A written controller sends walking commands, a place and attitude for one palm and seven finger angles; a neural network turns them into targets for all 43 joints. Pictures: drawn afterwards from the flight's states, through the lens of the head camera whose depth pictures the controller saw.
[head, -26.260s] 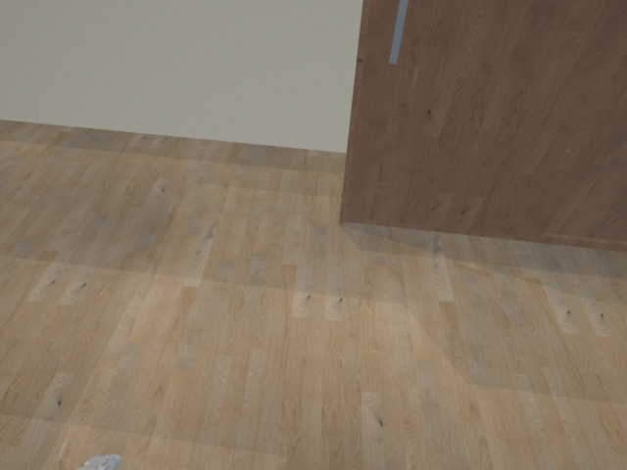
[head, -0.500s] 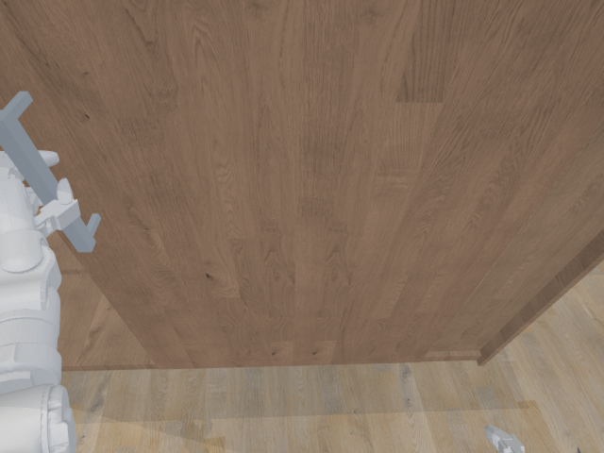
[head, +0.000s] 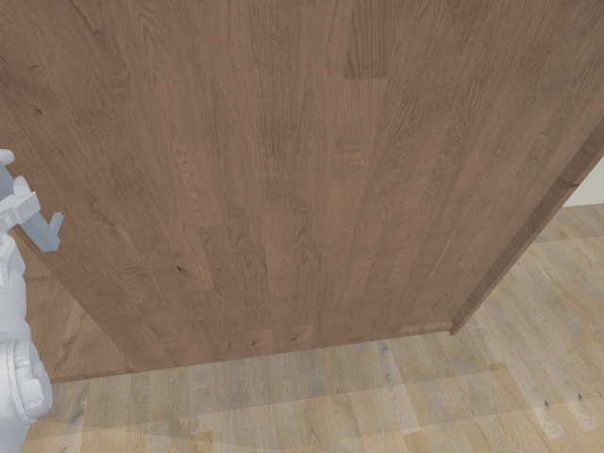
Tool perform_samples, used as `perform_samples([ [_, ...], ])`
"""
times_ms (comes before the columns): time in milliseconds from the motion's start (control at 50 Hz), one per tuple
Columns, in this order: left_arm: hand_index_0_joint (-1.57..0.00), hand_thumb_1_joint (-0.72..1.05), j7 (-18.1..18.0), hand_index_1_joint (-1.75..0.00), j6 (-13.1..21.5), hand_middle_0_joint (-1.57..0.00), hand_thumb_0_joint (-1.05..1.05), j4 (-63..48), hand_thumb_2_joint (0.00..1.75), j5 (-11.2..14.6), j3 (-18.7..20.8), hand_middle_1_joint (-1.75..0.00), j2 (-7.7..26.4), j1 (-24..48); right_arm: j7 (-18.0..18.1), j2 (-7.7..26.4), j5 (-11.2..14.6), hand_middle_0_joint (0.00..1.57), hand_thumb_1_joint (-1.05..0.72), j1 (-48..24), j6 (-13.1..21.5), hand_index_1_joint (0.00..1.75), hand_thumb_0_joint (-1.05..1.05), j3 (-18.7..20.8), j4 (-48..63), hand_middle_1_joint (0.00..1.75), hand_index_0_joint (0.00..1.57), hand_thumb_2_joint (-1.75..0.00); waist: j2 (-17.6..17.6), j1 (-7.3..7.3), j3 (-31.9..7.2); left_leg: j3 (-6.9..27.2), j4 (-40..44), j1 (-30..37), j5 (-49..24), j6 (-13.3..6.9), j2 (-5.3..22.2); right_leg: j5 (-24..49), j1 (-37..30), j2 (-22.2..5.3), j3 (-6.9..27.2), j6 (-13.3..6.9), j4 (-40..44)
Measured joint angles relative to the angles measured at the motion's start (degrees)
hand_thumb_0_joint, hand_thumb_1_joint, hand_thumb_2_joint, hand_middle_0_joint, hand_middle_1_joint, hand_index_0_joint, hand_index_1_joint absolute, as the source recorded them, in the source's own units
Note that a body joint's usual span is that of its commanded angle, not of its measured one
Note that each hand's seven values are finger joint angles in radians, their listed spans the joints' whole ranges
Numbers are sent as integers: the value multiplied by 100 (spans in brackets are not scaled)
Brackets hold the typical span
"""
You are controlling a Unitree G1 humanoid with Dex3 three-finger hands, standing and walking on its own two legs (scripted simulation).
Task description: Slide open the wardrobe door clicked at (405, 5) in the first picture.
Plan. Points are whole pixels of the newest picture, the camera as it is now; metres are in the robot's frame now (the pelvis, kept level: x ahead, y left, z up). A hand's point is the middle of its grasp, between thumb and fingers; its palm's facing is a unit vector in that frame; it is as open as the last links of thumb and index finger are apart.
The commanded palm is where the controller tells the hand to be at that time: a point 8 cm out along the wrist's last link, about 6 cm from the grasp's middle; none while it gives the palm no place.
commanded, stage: stop walking and hold the door there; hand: left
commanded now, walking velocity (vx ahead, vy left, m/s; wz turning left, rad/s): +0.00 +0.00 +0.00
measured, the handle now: (13, 180) +0.45 +0.40 +0.12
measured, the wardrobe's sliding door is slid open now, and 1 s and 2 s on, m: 0.60 0.60 0.60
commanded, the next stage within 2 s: loosen the grip on the handle in 1.70 s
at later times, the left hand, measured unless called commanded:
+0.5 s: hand (25, 206) +0.41 +0.37 +0.11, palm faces +0.46 -0.85 -0.26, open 5.7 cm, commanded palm +0.37 +0.39 +0.11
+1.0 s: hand (26, 207) +0.40 +0.36 +0.12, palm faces +0.41 -0.88 -0.23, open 5.7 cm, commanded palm +0.37 +0.39 +0.11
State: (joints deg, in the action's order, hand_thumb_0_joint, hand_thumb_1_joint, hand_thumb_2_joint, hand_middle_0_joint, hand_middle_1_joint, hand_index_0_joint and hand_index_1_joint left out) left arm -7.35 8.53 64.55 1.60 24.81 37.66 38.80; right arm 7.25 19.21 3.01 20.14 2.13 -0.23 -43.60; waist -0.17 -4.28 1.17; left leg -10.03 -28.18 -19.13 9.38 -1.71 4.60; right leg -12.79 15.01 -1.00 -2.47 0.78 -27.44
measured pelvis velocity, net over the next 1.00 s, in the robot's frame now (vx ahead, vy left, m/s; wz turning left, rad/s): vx -0.04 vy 0.07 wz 0.02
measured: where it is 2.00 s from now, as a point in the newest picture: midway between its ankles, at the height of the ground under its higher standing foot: outside the picture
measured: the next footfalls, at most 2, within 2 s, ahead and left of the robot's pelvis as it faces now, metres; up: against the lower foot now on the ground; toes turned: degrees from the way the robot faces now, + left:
right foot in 1.08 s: -0.08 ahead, -0.06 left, +0.00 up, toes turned +0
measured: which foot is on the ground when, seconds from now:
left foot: down 0.00-1.00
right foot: down 0.00-0.48, up 0.50-1.00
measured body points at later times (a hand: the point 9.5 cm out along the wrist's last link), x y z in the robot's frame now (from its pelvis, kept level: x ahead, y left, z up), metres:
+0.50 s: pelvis +0.01 +0.06 -0.01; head +0.03 +0.04 +0.44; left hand +0.38 +0.41 +0.13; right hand +0.12 -0.25 -0.12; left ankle +0.04 +0.14 -0.74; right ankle +0.02 -0.13 -0.73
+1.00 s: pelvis -0.04 +0.07 +0.00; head +0.03 +0.08 +0.45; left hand +0.38 +0.41 +0.13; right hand +0.07 -0.17 -0.11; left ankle +0.04 +0.14 -0.74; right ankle -0.12 -0.05 -0.72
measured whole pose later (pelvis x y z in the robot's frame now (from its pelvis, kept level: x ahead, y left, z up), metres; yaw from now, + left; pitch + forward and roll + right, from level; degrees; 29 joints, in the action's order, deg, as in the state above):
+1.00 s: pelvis -0.04 +0.07 +0.00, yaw +1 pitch +3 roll -2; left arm -5.9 4.2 50.1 2.9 15.2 29.4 43.5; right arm 5.1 13.8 1.2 13.9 4.6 -3.6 -39.5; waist -0.6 -0.8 6.6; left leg -8.7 -20.9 -21.1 3.2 -4.9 0.9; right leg -25.1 11.4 0.8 -2.3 -0.4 -32.3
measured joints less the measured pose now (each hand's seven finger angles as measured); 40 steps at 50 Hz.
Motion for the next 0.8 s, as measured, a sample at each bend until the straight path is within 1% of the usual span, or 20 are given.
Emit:
perform_samples([
  [220,-24,71,47,-134,130,-26,-3,44,81,72,-75,-121,-100,-57,-44,-107,9,20,-91,-109,-6,30,1,-10,-24,30,20,-90,-129,143,-35,8,-90,-23,112,20,13,-84,-7,5,-2,5,-30],
  [280,-24,70,86,-134,197,-27,-4,34,82,46,-64,-121,-184,-100,-70,-85,7,20,-91,-184,-72,30,1,18,22,30,20,-90,-210,143,-56,41,-199,-74,184,7,-21,-149,4,-36,-34,28,-99],
  [320,-25,69,125,-135,235,-28,-4,11,83,-10,-70,-122,-280,-109,-82,-28,5,20,-91,-242,-143,30,0,63,36,30,20,-90,-275,136,-56,98,-354,-131,279,67,-76,-220,4,-100,-68,66,-187],
  [360,-27,67,189,-135,276,-29,-5,-37,84,-77,-123,-124,-395,-128,-87,62,11,20,-91,-309,-213,30,0,112,23,30,20,-90,-339,159,-56,317,-645,-179,643,166,-185,-296,2,-183,-73,129,-288],
  [400,-30,66,270,-136,278,-31,-6,-148,85,-126,-194,-126,-537,-152,-91,139,15,20,-91,-376,-258,30,0,161,-10,30,20,-90,-351,182,-63,517,-852,-160,1003,221,-292,-362,2,-319,-50,217,-386],
  [420,-32,65,323,-137,274,-32,-7,-202,85,-156,-216,-127,-612,-156,-89,164,11,20,-91,-411,-267,30,0,178,-23,30,20,-90,-331,180,-68,568,-828,-111,1045,242,-318,-397,11,-408,-40,273,-446],
  [440,-34,65,362,-137,270,-33,-8,-256,85,-175,-256,-129,-685,-151,-81,180,4,20,-91,-448,-270,30,0,192,-28,30,20,-90,-299,151,-63,511,-731,-64,873,267,-328,-438,21,-515,-42,337,-516],
  [460,-35,65,396,-138,269,-35,-10,-329,85,-167,-321,-130,-764,-141,-64,193,1,20,-91,-490,-275,30,0,207,-20,30,20,-90,-266,120,-29,399,-615,-23,499,246,-363,-481,20,-631,-54,406,-591],
  [480,-37,65,399,-138,274,-36,-11,-420,85,-164,-397,-132,-833,-150,-48,188,-7,20,-91,-551,-291,30,0,224,-6,30,20,-90,-214,137,22,322,-569,16,396,112,-459,-501,41,-740,-15,454,-664],
  [500,-38,65,394,-138,314,-37,-12,-539,85,-156,-470,-133,-892,-175,-41,167,-17,20,-91,-611,-307,30,0,234,36,30,20,-90,-174,185,70,245,-531,45,417,-44,-529,-478,116,-820,18,434,-770],
  [520,-39,66,365,-138,352,-37,-13,-667,85,-141,-554,-133,-934,-204,-49,129,-32,20,-91,-669,-308,30,0,234,100,30,20,-90,-166,232,111,182,-508,38,459,-175,-555,-704,264,-831,47,372,-1056],
  [560,-38,66,262,-139,313,-37,-13,-965,84,-62,-701,-134,-1011,-215,-99,3,-51,20,-91,-767,-233,30,0,197,248,30,20,-90,-216,295,244,134,-433,6,438,-325,-529,-1521,618,-667,67,242,-2008],
  [580,-37,67,222,-139,276,-37,-13,-1095,84,-34,-754,-135,-1046,-190,-125,-84,-48,20,-91,-807,-167,30,0,155,298,30,20,-90,-239,321,321,137,-363,2,375,-355,-504,-1693,756,-544,45,200,-2436],
  [600,-36,68,188,-139,238,-36,-13,-1206,83,-11,-816,-135,-1071,-154,-149,-182,-41,20,-91,-835,-108,30,0,104,332,30,20,-90,-242,349,383,144,-279,1,297,-367,-483,-1731,859,-421,9,175,-2766],
  [640,-34,69,145,-139,119,-34,-12,-1419,82,16,-951,-135,-1106,-63,-187,-384,-29,20,-91,-849,-13,30,0,-16,379,30,20,-90,-195,414,469,157,-104,0,143,-372,-465,-1625,956,-212,-76,141,-3116],
  [700,-32,71,147,-139,-40,-32,-11,-1663,80,21,-1081,-136,-1132,53,-210,-620,-57,20,-91,-826,84,30,0,-213,410,30,20,-90,-87,471,537,172,124,-7,-41,-378,-488,-1406,842,-12,-145,84,-2931],
  [800,-31,73,164,-140,-190,-31,-11,-1838,79,44,-1153,-136,-1082,146,-199,-790,-125,21,-91,-784,191,30,0,-413,392,30,20,-90,-16,467,578,157,396,-50,-263,-404,-509,-1288,419,138,-12,18,-2042],
])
